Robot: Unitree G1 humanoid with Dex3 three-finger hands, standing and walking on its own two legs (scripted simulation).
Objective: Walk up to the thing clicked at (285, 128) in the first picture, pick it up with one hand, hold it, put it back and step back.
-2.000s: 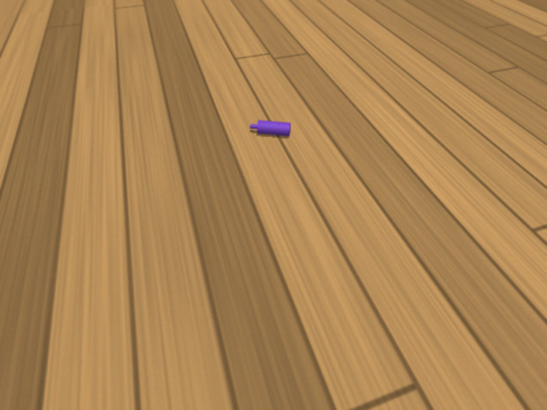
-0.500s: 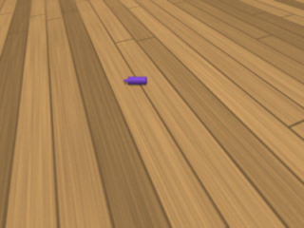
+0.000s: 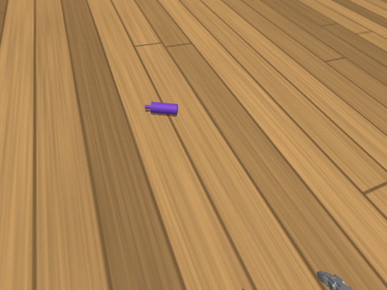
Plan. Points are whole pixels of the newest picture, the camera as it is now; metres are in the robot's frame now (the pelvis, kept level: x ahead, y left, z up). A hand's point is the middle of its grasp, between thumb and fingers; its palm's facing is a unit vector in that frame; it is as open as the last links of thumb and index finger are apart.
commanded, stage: walk up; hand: left
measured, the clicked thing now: (161, 108) +1.41 +0.24 -0.72
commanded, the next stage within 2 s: none
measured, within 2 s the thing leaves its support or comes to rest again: neither
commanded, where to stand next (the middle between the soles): +0.97 -0.01 m, yaw -2 degrees
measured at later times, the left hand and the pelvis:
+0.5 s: hand (107, 211) +0.31 +0.23 -0.11, palm faces -0.04 -0.91 -0.41, open 7.3 cm; pelvis +0.24 -0.05 +0.01, yaw -1 degrees
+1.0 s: hand (115, 152) +0.52 +0.26 -0.14, palm faces -0.08 -0.94 -0.34, open 7.4 cm; pelvis +0.46 -0.02 +0.01, yaw -1 degrees
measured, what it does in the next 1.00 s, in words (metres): walks ahead: right foot, then left foot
